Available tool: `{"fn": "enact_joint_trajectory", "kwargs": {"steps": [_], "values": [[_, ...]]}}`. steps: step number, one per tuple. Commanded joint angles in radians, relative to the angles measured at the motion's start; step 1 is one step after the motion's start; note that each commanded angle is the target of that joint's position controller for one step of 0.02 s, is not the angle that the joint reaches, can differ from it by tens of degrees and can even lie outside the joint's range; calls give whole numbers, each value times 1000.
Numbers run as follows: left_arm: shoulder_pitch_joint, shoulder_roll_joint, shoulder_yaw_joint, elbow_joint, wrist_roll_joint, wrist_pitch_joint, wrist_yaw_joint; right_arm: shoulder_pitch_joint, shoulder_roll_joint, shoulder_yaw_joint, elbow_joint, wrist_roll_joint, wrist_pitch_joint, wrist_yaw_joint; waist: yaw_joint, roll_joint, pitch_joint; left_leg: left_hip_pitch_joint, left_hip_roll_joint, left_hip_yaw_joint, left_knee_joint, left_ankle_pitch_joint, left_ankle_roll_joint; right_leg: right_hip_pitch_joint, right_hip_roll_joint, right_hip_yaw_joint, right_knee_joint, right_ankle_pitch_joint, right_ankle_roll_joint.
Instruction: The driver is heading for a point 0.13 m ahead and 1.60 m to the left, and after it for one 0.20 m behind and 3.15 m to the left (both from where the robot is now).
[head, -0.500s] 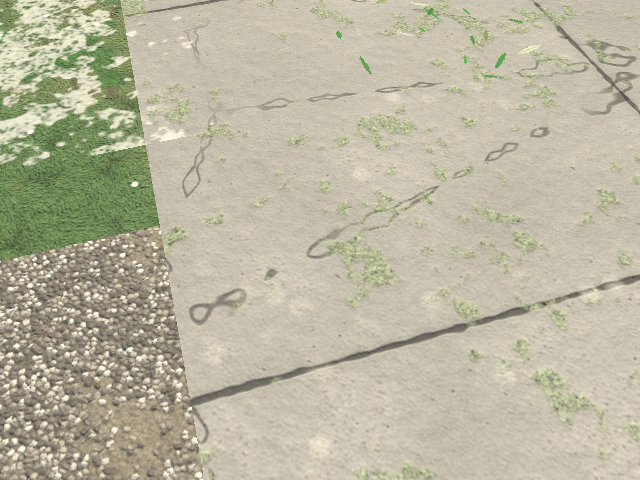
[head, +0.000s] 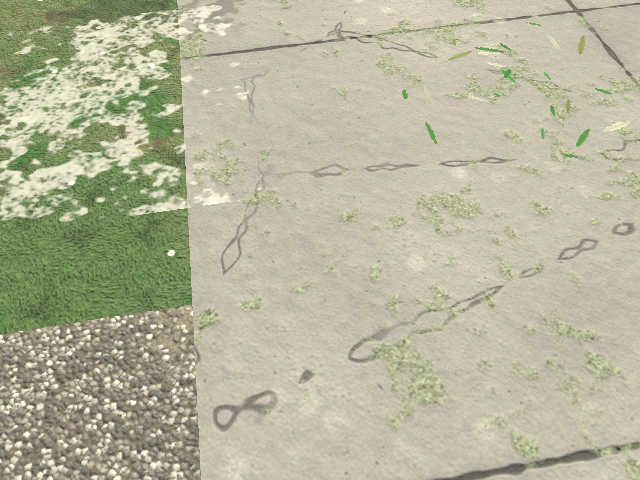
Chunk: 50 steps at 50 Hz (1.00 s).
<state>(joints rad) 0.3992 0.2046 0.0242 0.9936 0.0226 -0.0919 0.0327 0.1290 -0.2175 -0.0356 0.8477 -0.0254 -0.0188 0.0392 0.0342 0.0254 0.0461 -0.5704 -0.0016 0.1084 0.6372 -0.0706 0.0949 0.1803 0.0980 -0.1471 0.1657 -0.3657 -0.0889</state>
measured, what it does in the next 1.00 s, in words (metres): walks ahead, turning left: left foot, then right foot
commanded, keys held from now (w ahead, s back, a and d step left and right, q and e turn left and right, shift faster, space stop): w+q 1.00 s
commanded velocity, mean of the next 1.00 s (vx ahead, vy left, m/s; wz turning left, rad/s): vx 0.50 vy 0.00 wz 0.55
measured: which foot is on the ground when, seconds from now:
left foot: up 0.00-0.04, down 0.06-0.58, up 0.60-1.00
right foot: down 0.00-0.04, up 0.06-0.54, down 0.56-1.00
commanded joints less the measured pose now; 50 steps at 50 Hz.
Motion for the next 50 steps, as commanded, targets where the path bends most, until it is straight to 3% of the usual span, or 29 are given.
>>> {"fn": "enact_joint_trajectory", "kwargs": {"steps": [1,2,3,4,5,6,7,8,9,11,13,18,23,25,27,28,29,30,31,32,33,34,36,39,42,46,50], "values": [[10,193,36,-30,8,4,23,121,-103,-26,-30,-3,-17,-9,-95,-144,-67,168,-91,59,-33,-129,72,-4,-323,-9,369,1423,19],[-16,208,42,-43,10,11,20,253,-138,-43,10,-8,-23,-14,-156,-140,-129,318,-98,23,-90,-138,104,-69,-323,-11,563,1325,15],[-78,212,42,-77,-3,8,11,386,-191,-67,39,-22,-27,-22,-245,-71,-192,529,-3,-124,-180,-137,170,-254,-270,-41,875,1018,16],[-21,91,21,-130,-6,-2,-14,350,-291,-92,31,-21,-19,-31,-134,175,-232,812,284,-608,-199,-28,317,-703,-53,-21,1243,-34,57],[-78,140,28,-160,3,-12,-24,325,-284,-95,32,23,-14,-22,-143,87,-275,847,325,-846,-310,-65,389,-871,-28,205,1365,-120,44],[-131,142,23,-187,-2,-27,-32,255,-243,-86,19,26,-12,-26,-113,23,-135,723,315,-710,-351,-93,347,-931,-104,238,1301,-17,38],[-141,153,25,-192,-6,-34,-35,213,-176,-69,15,22,-10,-25,-78,-57,-57,593,279,-621,-388,-46,298,-897,-138,218,1215,38,44],[-140,146,26,-189,0,-25,-33,178,-143,-59,8,18,-15,-29,-39,-94,-8,491,228,-540,-403,39,254,-847,-163,210,1140,53,58],[-126,137,22,-194,17,-4,-35,163,-127,-51,7,22,-22,-35,-12,-83,-5,424,181,-475,-415,109,231,-792,-177,207,1088,57,79],[-117,115,16,-206,30,33,-41,185,-160,-55,10,27,-42,-36,2,-43,-21,372,137,-404,-422,225,217,-751,-186,181,1002,61,110],[-169,110,12,-236,29,47,-44,215,-194,-63,11,28,-50,-35,-7,-18,-18,354,103,-370,-432,271,201,-766,-189,155,906,116,135],[-371,114,5,-316,19,52,-51,315,-199,-68,8,30,-37,-37,-94,35,-18,464,67,-383,-400,298,128,-848,-170,140,653,302,156],[-498,127,-7,-376,9,35,-55,364,-216,-73,-7,13,-30,-48,-140,51,-19,595,100,-454,-325,362,126,-854,-124,151,483,314,131],[-459,150,-3,-378,6,25,-53,325,-231,-78,-27,9,-32,-55,-105,62,-26,588,116,-487,-284,384,101,-751,-108,173,401,282,107],[-282,197,16,-328,3,14,-39,253,-252,-81,-52,8,-39,-50,-19,62,-90,515,89,-484,-148,517,56,-480,-61,161,338,213,71],[-145,228,29,-297,9,1,-27,232,-244,-78,-57,19,-47,-39,57,9,-165,447,29,-438,37,482,31,-278,-101,189,276,245,41],[17,301,47,-292,33,-4,-7,244,-165,-55,-90,31,-57,-32,106,-104,-320,320,-29,-359,313,181,11,-43,-341,421,253,39,-9],[-21,376,66,-300,42,13,-7,368,-103,-42,-120,51,-51,-33,11,-347,-386,24,-176,-248,542,-509,-15,113,-562,880,137,2,-119],[-79,288,58,-308,23,27,-14,357,-186,-48,-84,11,-32,-43,-12,-189,-277,-67,-69,-242,636,-446,-6,6,-537,901,131,-120,-125],[-137,198,37,-319,13,29,-18,285,-194,-51,-83,2,-26,-35,-12,-79,-149,-65,-33,-227,621,-346,-13,-130,-486,730,113,-96,-104],[-164,161,27,-312,15,27,-22,247,-175,-48,-90,3,-23,-26,-22,-48,-81,-46,-2,-213,581,-292,-23,-223,-432,586,85,24,-83],[-159,155,25,-301,15,22,-20,229,-165,-47,-94,-5,-14,-16,-29,-90,-56,-30,21,-203,552,-274,-32,-271,-393,485,66,115,-64],[-131,159,27,-275,4,4,-24,230,-151,-44,-102,-11,8,1,-44,-140,-49,-3,36,-184,539,-251,-44,-317,-359,361,39,265,-55],[-99,170,36,-255,-7,-15,-33,154,-136,-38,-140,-11,20,16,-45,-127,-41,-78,56,-176,519,-183,-56,-298,-369,262,1,366,-74],[-71,173,41,-234,-5,-14,-34,56,-124,-31,-180,-11,20,26,-31,-115,-13,-149,68,-158,431,-89,-71,-274,-357,163,-19,417,-74],[-50,186,47,-215,-4,-10,-36,-69,-93,-12,-223,-7,12,42,-5,-115,13,-91,70,-96,191,46,-61,-267,-333,40,-13,451,-48],[3,219,57,-186,-4,4,-26,-155,-100,-8,-262,-15,11,50,19,-113,36,-38,49,-22,38,-33,-17,-175,-368,-15,30,547,-26]]}}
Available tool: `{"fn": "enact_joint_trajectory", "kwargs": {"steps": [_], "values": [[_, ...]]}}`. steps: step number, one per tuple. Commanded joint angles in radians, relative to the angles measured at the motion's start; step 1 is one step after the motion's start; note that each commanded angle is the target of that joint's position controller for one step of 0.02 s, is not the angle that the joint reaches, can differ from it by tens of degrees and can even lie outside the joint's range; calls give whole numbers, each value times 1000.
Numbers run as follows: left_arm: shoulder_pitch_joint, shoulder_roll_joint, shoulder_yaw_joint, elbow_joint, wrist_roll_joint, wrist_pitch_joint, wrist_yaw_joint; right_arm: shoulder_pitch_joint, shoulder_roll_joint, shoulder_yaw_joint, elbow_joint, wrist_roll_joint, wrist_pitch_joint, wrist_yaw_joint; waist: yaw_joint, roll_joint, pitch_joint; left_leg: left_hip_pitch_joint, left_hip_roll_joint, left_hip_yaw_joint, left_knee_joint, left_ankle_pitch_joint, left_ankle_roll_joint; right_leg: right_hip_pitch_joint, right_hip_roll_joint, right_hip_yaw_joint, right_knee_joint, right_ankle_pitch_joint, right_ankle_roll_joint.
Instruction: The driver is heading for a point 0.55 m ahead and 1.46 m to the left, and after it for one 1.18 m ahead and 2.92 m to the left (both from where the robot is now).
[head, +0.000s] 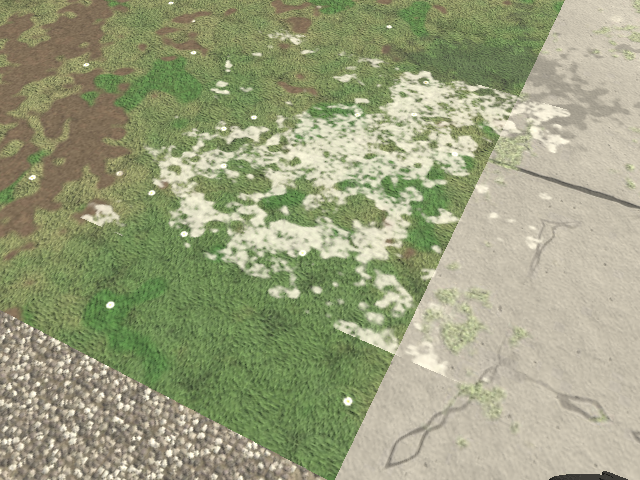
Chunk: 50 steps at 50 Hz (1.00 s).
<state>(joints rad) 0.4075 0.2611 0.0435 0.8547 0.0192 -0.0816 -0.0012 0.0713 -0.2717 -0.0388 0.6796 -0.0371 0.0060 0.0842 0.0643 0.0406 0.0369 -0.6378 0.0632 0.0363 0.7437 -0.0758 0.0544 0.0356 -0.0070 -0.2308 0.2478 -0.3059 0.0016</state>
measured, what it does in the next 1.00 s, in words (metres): walks ahead, turning left: left foot, then right foot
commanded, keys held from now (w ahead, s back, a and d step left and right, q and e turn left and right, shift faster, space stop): w+q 1.00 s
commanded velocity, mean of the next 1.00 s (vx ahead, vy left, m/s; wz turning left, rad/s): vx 0.50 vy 0.00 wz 0.60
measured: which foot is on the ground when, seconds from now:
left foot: up 0.00-0.08, down 0.10-0.64, up 0.66-1.00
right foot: down 0.00-0.12, up 0.14-0.62, down 0.64-1.00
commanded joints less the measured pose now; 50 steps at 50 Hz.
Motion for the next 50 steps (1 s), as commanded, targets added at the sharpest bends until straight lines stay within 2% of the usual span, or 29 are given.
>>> {"fn": "enact_joint_trajectory", "kwargs": {"steps": [1,3,4,5,6,7,8,9,10,11,13,16,20,24,26,28,30,31,32,33,34,35,36,37,39,42,46,48,50], "values": [[4,171,40,-40,1,1,10,-99,-51,-8,-99,-7,-13,2,-13,-130,40,52,-34,68,-95,-76,41,1,-269,51,-11,584,-109],[13,204,46,-30,3,17,16,-31,-69,-19,-86,-15,-15,-11,-50,-149,-19,169,-107,105,-130,-190,82,47,-273,10,171,913,-96],[11,214,47,-31,1,26,18,80,-87,-31,-55,-18,-22,-20,-99,-139,-87,298,-152,109,-174,-207,110,31,-266,-8,346,981,-90],[1,208,43,-45,1,31,18,258,-122,-52,3,-27,-30,-35,-178,-83,-192,544,-155,61,-234,-177,144,-97,-243,-29,595,843,-62],[31,113,18,-110,-10,27,5,336,-241,-85,8,-28,-29,-52,-177,111,-320,876,128,-353,-273,-347,242,-466,-160,-29,939,281,-10],[-38,122,22,-169,5,20,-4,327,-304,-101,-21,12,-21,-59,-168,174,-385,972,298,-823,-433,-212,339,-725,13,132,1169,-253,31],[-153,151,27,-195,10,18,-7,333,-280,-98,-1,24,-15,-68,-192,40,-267,922,258,-670,-438,-85,320,-828,-44,247,1183,-162,20],[-152,123,14,-193,-2,7,-8,295,-226,-84,16,28,-17,-77,-148,12,-147,782,230,-530,-434,36,294,-812,-85,244,1108,-76,13],[-129,117,13,-175,1,7,-6,252,-178,-69,19,27,-23,-80,-96,-28,-80,653,168,-435,-447,137,247,-742,-116,247,1004,-48,11],[-106,118,13,-170,18,21,-6,214,-153,-60,15,33,-29,-83,-55,-19,-56,558,120,-376,-463,195,226,-673,-128,253,951,-48,19],[-69,115,14,-156,34,54,-12,191,-133,-51,7,35,-47,-77,-25,-2,-78,483,76,-326,-486,252,225,-598,-123,242,907,-37,36],[-136,93,10,-177,29,69,-18,242,-160,-60,29,32,-58,-73,-39,-7,-52,450,48,-318,-530,178,226,-640,-114,229,806,55,54],[-302,90,7,-224,26,67,-18,328,-159,-62,54,34,-60,-74,-99,12,-2,514,40,-355,-544,105,207,-737,-100,243,623,199,63],[-424,85,-1,-262,18,53,-26,398,-170,-66,73,29,-61,-81,-147,17,5,601,46,-383,-487,195,194,-743,-58,246,473,258,53],[-461,91,-4,-281,12,44,-27,412,-178,-68,75,24,-60,-88,-156,24,6,625,55,-404,-448,264,183,-707,-34,247,412,250,41],[-426,107,0,-281,9,36,-24,385,-191,-71,69,23,-59,-94,-128,38,2,610,63,-432,-410,299,150,-596,-14,257,342,215,20],[-280,140,14,-239,6,28,-8,327,-207,-73,57,21,-62,-92,-54,41,-42,539,35,-431,-297,427,106,-349,34,238,285,137,-10],[-151,166,27,-206,12,16,4,309,-200,-69,59,29,-67,-84,16,-10,-109,488,-28,-383,-119,438,79,-159,15,249,220,159,-36],[7,237,44,-197,33,7,22,315,-131,-49,34,40,-76,-75,74,-114,-256,374,-93,-306,160,211,53,73,-194,457,180,-51,-84],[8,327,63,-203,45,18,26,430,-52,-34,3,61,-72,-78,-1,-358,-357,80,-251,-188,418,-478,18,273,-452,929,62,-129,-196],[-52,250,55,-206,25,30,21,411,-135,-39,34,20,-58,-88,-26,-225,-263,-18,-152,-181,516,-437,27,163,-435,1004,31,-257,-206],[-114,163,34,-213,17,31,17,341,-147,-44,39,11,-51,-80,-33,-115,-131,-10,-110,-169,511,-340,25,22,-390,840,14,-240,-187],[-150,118,22,-206,16,29,13,298,-134,-42,37,12,-47,-71,-45,-73,-64,13,-77,-152,471,-282,18,-71,-335,687,-3,-108,-168],[-150,106,17,-193,15,24,13,280,-121,-41,36,7,-39,-61,-52,-112,-37,34,-53,-141,438,-263,11,-121,-293,573,-18,10,-148],[-127,104,17,-165,7,6,9,282,-105,-37,37,0,-17,-43,-66,-159,-27,66,-40,-119,424,-241,0,-170,-255,442,-39,182,-138],[-96,116,24,-138,-4,-17,-2,207,-86,-30,4,-1,-6,-28,-68,-145,-22,-8,-25,-110,402,-176,-9,-142,-266,335,-66,338,-156],[-63,117,27,-107,-2,-15,-3,71,-63,-18,-44,1,-9,-15,-48,-134,7,-70,-11,-71,253,-46,-24,-114,-245,196,-83,421,-151],[-58,122,28,-96,-2,-13,-4,4,-45,-7,-63,4,-14,-5,-36,-133,20,-27,-9,-35,118,31,-18,-121,-226,130,-81,422,-135],[-36,139,33,-82,-3,-12,0,-60,-38,-1,-85,2,-15,4,-21,-133,35,15,-11,8,11,40,-2,-107,-238,95,-82,431,-123]]}}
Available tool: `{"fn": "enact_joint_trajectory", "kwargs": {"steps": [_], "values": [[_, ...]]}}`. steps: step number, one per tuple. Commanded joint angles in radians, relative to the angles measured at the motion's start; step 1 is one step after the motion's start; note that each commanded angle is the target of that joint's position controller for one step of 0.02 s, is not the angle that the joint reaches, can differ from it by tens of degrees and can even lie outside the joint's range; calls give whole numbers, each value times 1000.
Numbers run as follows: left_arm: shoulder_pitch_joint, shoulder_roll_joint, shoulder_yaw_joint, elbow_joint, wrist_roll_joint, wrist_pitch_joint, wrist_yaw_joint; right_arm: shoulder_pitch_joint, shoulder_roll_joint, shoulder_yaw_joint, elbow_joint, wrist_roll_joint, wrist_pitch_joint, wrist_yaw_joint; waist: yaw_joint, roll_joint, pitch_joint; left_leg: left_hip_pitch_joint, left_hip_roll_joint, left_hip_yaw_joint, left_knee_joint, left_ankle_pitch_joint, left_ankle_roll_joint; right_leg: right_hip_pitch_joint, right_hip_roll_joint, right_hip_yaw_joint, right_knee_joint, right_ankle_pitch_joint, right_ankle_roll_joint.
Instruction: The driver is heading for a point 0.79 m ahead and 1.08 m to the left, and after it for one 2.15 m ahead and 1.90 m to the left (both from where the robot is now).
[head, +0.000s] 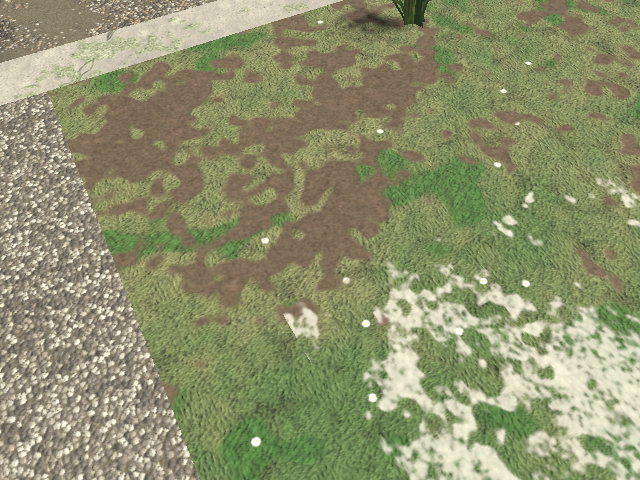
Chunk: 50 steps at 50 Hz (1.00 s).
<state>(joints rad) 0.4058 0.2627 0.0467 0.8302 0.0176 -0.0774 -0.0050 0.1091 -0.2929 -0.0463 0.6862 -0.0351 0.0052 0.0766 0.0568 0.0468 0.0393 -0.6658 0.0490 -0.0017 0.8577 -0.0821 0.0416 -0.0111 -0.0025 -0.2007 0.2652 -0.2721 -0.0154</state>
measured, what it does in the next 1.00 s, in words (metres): walks ahead, turning left: left foot, then right foot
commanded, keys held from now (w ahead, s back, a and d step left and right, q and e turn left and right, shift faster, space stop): w+q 0.58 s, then w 0.42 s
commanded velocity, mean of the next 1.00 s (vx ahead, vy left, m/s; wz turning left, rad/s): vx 0.50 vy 0.00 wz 0.47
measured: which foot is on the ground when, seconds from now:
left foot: up 0.00-0.12, down 0.14-0.70, up 0.72-1.00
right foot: down 0.00-0.14, up 0.16-0.68, down 0.70-1.00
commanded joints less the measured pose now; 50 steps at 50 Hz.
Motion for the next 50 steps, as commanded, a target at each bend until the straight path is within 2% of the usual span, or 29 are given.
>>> {"fn": "enact_joint_trajectory", "kwargs": {"steps": [1,3,5,6,7,8,9,10,11,12,13,15,17,19,22,29,32,33,34,35,36,37,38,39,40,42,44,47,50], "values": [[-22,147,32,-50,-1,-13,7,-117,-19,7,-99,-1,-14,14,-10,-138,40,56,1,63,-140,28,21,-39,-252,53,-92,415,-101],[4,163,36,-32,-1,-1,13,-138,-28,4,-110,-8,-12,12,-7,-136,44,80,-18,94,-198,-38,48,23,-269,25,-48,518,-90],[16,193,41,-18,1,13,20,-100,-44,-5,-103,-16,-12,0,-32,-151,3,173,-81,134,-235,-149,87,78,-276,-16,93,831,-78],[18,208,43,-15,1,23,22,-22,-59,-15,-83,-19,-16,-7,-68,-152,-49,263,-122,141,-259,-190,113,89,-276,-31,231,952,-76],[6,213,41,-21,-3,31,23,131,-80,-30,-34,-24,-25,-19,-139,-121,-137,460,-158,133,-329,-162,143,21,-260,-55,444,920,-59],[9,186,32,-52,4,32,21,298,-154,-58,11,-31,-27,-37,-203,-18,-253,722,-31,-62,-373,-270,189,-181,-235,-60,741,614,-28],[39,71,8,-130,6,28,-3,254,-271,-85,-9,-8,-21,-51,-114,228,-322,998,263,-598,-451,-288,319,-627,-42,-10,1076,-286,35],[-93,156,24,-155,16,26,-1,309,-257,-86,-25,18,-14,-58,-193,69,-346,1001,285,-744,-544,-192,337,-734,-18,191,1153,-263,33],[-154,143,20,-175,0,16,-5,276,-226,-79,5,22,-14,-68,-165,24,-206,907,257,-564,-546,-50,318,-780,-71,219,1117,-146,22],[-139,127,10,-162,-2,6,-2,240,-175,-65,16,26,-19,-72,-117,-21,-114,765,213,-461,-554,99,286,-726,-103,213,1016,-85,20],[-126,125,11,-151,8,13,-1,198,-147,-57,14,27,-26,-75,-75,-39,-75,667,160,-388,-566,184,255,-661,-123,219,950,-77,25],[-76,122,11,-135,31,47,-4,156,-111,-42,7,34,-42,-73,-24,-19,-80,554,104,-315,-595,261,243,-555,-129,221,887,-81,46],[-93,104,9,-139,32,66,-12,180,-123,-46,23,35,-55,-68,-20,-25,-71,511,75,-293,-623,247,248,-557,-121,206,830,-45,62],[-165,93,7,-160,30,71,-14,218,-139,-52,36,31,-58,-67,-40,-23,-38,493,59,-299,-654,171,240,-603,-117,200,757,33,73],[-292,93,6,-195,28,69,-14,284,-137,-52,59,32,-59,-67,-85,-8,2,538,51,-325,-669,120,222,-683,-108,209,625,149,80],[-485,92,-5,-264,13,46,-23,394,-152,-57,94,22,-60,-83,-155,15,13,677,63,-376,-566,303,194,-673,-34,212,395,222,53],[-391,109,0,-241,12,34,-17,348,-159,-55,96,21,-63,-93,-101,37,0,647,77,-373,-518,407,140,-461,-3,203,289,179,6],[-306,128,10,-212,14,29,-8,332,-164,-54,99,20,-67,-92,-64,36,-34,630,64,-359,-441,536,120,-332,27,186,272,136,-15],[-175,147,21,-171,17,19,3,321,-162,-51,107,25,-71,-86,3,-3,-99,608,16,-310,-277,592,98,-163,32,175,211,155,-40],[-28,196,35,-151,31,8,18,324,-122,-38,96,28,-79,-79,65,-61,-209,490,-36,-265,-36,400,76,58,-114,322,191,39,-84],[49,301,59,-144,49,10,24,439,-30,-21,79,54,-80,-78,26,-282,-338,211,-199,-155,296,-221,30,311,-393,783,128,-46,-205],[7,262,59,-129,17,24,13,457,-93,-25,100,22,-77,-83,-9,-275,-310,93,-189,-159,407,-411,34,238,-426,1017,20,-128,-249],[-87,177,42,-144,6,26,7,380,-107,-28,106,9,-70,-81,-34,-145,-142,64,-131,-163,432,-330,34,86,-387,872,1,-175,-241],[-133,118,27,-141,6,21,0,298,-100,-23,95,3,-69,-72,-33,-65,-66,77,-99,-150,386,-273,34,-20,-331,725,-12,-104,-219],[-144,98,20,-127,11,16,0,264,-87,-21,87,3,-65,-65,-46,-82,-30,93,-74,-138,334,-253,33,-79,-281,615,-30,1,-192],[-120,96,16,-90,6,0,-2,266,-68,-14,92,-6,-49,-52,-67,-135,-24,142,-61,-119,275,-242,21,-132,-227,491,-50,181,-172],[-79,104,19,-60,-4,-17,-10,253,-55,-9,91,-9,-42,-46,-74,-139,-35,122,-59,-101,241,-225,13,-117,-220,437,-61,308,-185],[-46,106,19,-28,-10,-21,-12,126,-39,5,55,-13,-42,-37,-60,-137,-1,36,-11,-47,120,-129,-8,-100,-207,365,-112,338,-193],[-10,102,17,1,-14,-16,-16,-14,-5,28,19,-6,-48,-27,-29,-139,15,80,5,16,-84,-8,-24,-118,-161,282,-122,386,-168]]}}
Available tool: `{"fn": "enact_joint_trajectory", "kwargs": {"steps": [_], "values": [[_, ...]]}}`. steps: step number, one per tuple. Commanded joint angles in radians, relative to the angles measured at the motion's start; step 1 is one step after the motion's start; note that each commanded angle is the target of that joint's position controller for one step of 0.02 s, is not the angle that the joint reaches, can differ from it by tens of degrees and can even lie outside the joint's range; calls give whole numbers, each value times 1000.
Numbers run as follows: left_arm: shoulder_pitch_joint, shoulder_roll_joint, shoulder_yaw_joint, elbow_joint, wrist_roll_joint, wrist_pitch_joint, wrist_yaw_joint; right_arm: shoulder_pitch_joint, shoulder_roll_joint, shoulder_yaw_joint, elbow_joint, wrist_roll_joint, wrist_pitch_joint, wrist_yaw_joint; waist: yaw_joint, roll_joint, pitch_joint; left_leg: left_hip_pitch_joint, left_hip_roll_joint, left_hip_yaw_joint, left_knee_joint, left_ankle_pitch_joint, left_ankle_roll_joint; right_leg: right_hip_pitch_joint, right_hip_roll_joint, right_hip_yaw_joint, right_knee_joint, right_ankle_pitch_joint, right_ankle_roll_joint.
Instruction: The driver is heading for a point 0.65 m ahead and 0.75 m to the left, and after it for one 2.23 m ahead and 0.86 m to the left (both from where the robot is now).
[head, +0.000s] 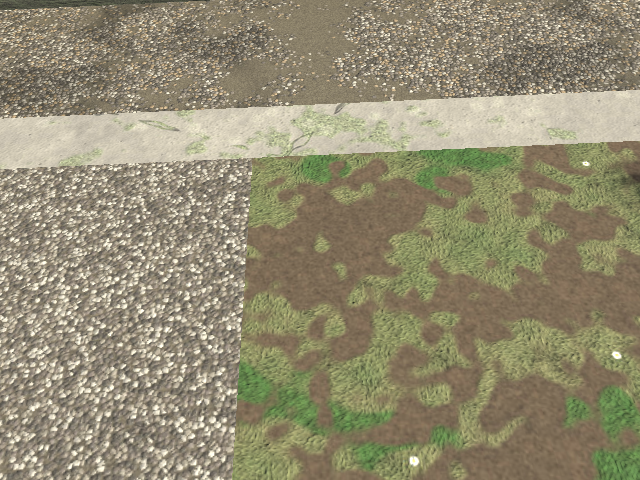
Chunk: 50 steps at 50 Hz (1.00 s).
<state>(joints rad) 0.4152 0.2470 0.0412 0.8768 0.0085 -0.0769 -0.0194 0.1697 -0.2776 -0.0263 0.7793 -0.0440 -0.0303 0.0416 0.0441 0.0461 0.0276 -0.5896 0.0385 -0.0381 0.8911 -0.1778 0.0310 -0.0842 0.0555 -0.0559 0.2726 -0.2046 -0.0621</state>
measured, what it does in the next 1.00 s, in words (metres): walks ahead, turning left: left foot, then right foot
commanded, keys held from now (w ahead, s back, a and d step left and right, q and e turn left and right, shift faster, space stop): w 0.08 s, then w+q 0.92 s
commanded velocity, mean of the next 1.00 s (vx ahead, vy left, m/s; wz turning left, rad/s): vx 0.50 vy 0.00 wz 0.44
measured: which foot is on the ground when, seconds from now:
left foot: up 0.00-0.18, down 0.20-0.74, up 0.76-1.00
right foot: down 0.00-0.20, up 0.22-0.72, down 0.74-1.00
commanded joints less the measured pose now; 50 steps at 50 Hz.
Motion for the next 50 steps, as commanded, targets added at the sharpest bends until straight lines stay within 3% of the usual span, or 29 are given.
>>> {"fn": "enact_joint_trajectory", "kwargs": {"steps": [1,4,7,8,9,10,11,12,13,14,15,16,18,20,25,31,34,35,36,37,38,39,40,41,42,44,47,50], "values": [[-3,127,24,-35,-4,-17,-2,-111,-14,14,-82,7,-14,9,-6,-137,28,31,11,68,-175,113,-14,-46,-216,122,-125,337,-115],[48,148,28,-6,-1,-13,1,-176,-27,16,-95,12,-17,5,13,-133,30,82,-5,94,-270,123,0,0,-248,123,-98,388,-107],[48,161,30,14,7,-3,11,-174,-50,9,-93,10,-18,-4,-3,-138,32,123,-26,106,-328,44,47,86,-290,95,-41,489,-90],[43,164,30,19,7,1,14,-133,-57,3,-79,6,-20,-7,-25,-136,12,188,-52,117,-355,11,68,103,-289,69,29,610,-78],[40,162,28,26,6,8,18,-33,-65,-5,-43,1,-27,-11,-73,-115,-40,318,-86,130,-412,14,93,101,-267,25,167,714,-61],[42,148,21,21,7,11,22,118,-99,-22,9,-8,-35,-18,-130,-83,-127,524,-70,84,-426,6,130,14,-236,-18,354,672,-37],[37,97,3,-33,-3,7,21,275,-186,-49,31,-24,-37,-31,-179,53,-254,791,173,-244,-458,-101,214,-235,-176,-78,672,338,1],[82,78,4,-55,3,7,16,292,-247,-68,44,6,-23,-34,-138,209,-300,908,353,-674,-589,-90,337,-521,-11,-49,939,-326,25],[-16,155,24,-62,25,13,21,242,-197,-63,49,42,-16,-31,-134,69,-186,845,298,-598,-597,-102,315,-624,-73,68,979,-280,15],[-74,139,19,-83,18,2,14,177,-157,-54,42,43,-18,-31,-107,45,-83,718,257,-471,-616,-21,292,-628,-110,78,941,-190,13],[-96,125,16,-85,16,-3,11,136,-123,-47,41,37,-21,-31,-76,8,-37,617,205,-391,-643,76,260,-578,-137,81,875,-141,19],[-95,122,16,-84,25,6,10,117,-110,-45,43,38,-25,-34,-46,5,-13,543,166,-337,-661,150,240,-529,-148,79,832,-131,33],[-80,104,13,-83,38,32,3,111,-102,-44,50,43,-35,-36,-14,9,-27,476,123,-282,-685,216,236,-461,-150,72,782,-120,63],[-125,94,13,-102,39,46,-2,138,-123,-53,62,47,-39,-37,-15,3,-13,442,104,-262,-715,201,248,-480,-150,60,731,-77,88],[-337,90,9,-174,31,52,-1,234,-133,-64,90,43,-37,-36,-77,-2,36,458,79,-273,-742,157,225,-569,-147,60,534,117,120],[-502,97,0,-244,17,39,-4,329,-143,-69,113,30,-33,-48,-134,14,34,578,88,-306,-638,340,199,-556,-95,67,370,160,100],[-430,125,6,-239,13,26,2,282,-168,-78,97,25,-29,-59,-83,35,20,559,94,-334,-560,427,152,-383,-67,76,272,88,67],[-345,143,15,-214,12,19,10,253,-180,-81,89,25,-31,-57,-43,34,-12,522,76,-329,-486,516,131,-245,-40,64,245,49,51],[-209,170,27,-174,16,8,22,234,-180,-81,85,32,-36,-49,22,-13,-82,475,19,-289,-321,546,106,-52,-44,63,184,67,27],[-55,238,45,-158,37,-3,39,232,-130,-68,60,44,-44,-39,81,-103,-215,355,-50,-226,-62,354,82,181,-222,236,149,-94,-19],[-19,327,64,-165,55,7,46,326,-32,-50,29,71,-42,-42,39,-328,-326,62,-204,-102,212,-305,49,407,-492,665,54,-211,-110],[-76,272,60,-167,37,21,41,341,-111,-57,47,35,-31,-49,-7,-270,-273,-31,-130,-96,331,-343,58,310,-503,802,8,-303,-140],[-146,180,40,-182,29,23,37,287,-123,-63,57,23,-22,-45,-24,-144,-132,-37,-78,-90,348,-252,57,170,-464,657,-11,-301,-125],[-185,127,26,-178,26,20,33,230,-107,-60,54,21,-17,-36,-28,-82,-53,-18,-44,-73,314,-186,49,68,-408,502,-31,-186,-108],[-189,111,21,-170,27,16,33,206,-92,-59,49,17,-10,-27,-36,-111,-25,4,-20,-61,280,-159,42,15,-366,390,-49,-78,-87],[-159,107,19,-140,20,1,30,195,-76,-57,44,7,12,-10,-49,-159,-14,33,-7,-40,261,-139,30,-31,-327,258,-67,99,-74],[-115,114,26,-111,8,-22,21,109,-54,-48,6,9,27,9,-50,-147,-10,-38,10,-27,236,-73,24,-5,-333,153,-91,255,-88],[-82,108,27,-85,9,-21,21,-2,-41,-38,-37,8,27,24,-37,-139,16,-104,24,-2,136,24,10,15,-320,52,-112,309,-89]]}}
